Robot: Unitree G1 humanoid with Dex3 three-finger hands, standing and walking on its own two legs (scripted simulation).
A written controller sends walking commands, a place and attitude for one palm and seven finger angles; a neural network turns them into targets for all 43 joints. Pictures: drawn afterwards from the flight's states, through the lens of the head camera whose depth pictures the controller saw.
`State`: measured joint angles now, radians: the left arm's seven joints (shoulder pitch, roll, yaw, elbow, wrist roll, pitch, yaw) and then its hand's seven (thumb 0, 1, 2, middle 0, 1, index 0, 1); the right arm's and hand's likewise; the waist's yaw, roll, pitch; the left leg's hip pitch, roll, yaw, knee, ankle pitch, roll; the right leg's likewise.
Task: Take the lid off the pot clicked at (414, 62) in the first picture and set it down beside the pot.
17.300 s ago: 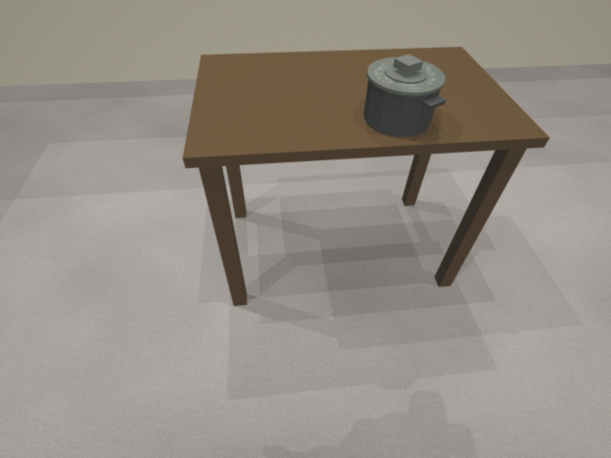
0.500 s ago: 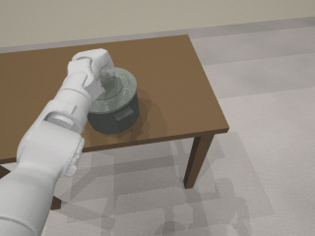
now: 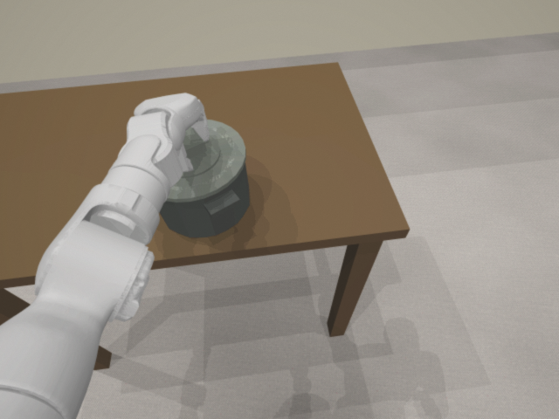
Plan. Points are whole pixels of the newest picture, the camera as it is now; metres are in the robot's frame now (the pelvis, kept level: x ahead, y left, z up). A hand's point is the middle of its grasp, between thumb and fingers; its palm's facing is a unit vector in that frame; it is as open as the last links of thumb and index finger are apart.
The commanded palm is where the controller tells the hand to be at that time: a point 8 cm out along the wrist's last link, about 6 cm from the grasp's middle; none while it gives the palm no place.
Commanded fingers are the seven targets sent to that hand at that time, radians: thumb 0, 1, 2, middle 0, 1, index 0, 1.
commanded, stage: close the fingers and squeeze the knob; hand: left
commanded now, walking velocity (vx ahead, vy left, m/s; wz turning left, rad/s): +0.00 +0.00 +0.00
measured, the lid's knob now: (185, 144) +0.52 +0.11 +0.10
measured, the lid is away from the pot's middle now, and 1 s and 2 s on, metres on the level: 0.00 0.00 0.01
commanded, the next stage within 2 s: lift the lid straight up in 1.12 s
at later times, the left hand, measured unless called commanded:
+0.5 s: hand (180, 146) +0.50 +0.11 +0.12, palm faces -0.39 -0.10 -0.92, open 8.2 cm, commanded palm +0.50 +0.12 +0.17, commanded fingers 0.00 0.41 0.72 -0.74 -1.06 -0.74 -1.05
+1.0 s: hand (180, 145) +0.50 +0.11 +0.12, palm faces -0.38 -0.10 -0.92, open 8.2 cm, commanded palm +0.50 +0.12 +0.17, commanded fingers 0.00 0.50 0.91 -0.75 -1.07 -0.79 -1.06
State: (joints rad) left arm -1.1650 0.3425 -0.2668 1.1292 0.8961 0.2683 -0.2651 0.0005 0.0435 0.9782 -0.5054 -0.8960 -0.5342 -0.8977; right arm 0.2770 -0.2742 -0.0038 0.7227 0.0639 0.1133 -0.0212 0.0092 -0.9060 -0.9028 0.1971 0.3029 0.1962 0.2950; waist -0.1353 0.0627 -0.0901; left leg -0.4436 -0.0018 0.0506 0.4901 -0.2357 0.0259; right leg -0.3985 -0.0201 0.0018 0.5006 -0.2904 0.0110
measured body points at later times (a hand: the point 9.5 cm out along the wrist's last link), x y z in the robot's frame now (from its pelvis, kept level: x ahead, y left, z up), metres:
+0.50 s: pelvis +0.00 +0.00 +0.00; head +0.06 -0.02 +0.45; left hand +0.51 +0.11 +0.17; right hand +0.04 -0.27 -0.14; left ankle +0.00 +0.11 -0.74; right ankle -0.04 -0.13 -0.74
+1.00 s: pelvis +0.00 +0.00 +0.00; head +0.06 -0.02 +0.45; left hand +0.51 +0.11 +0.17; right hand +0.02 -0.27 -0.14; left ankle +0.00 +0.11 -0.74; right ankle -0.04 -0.13 -0.74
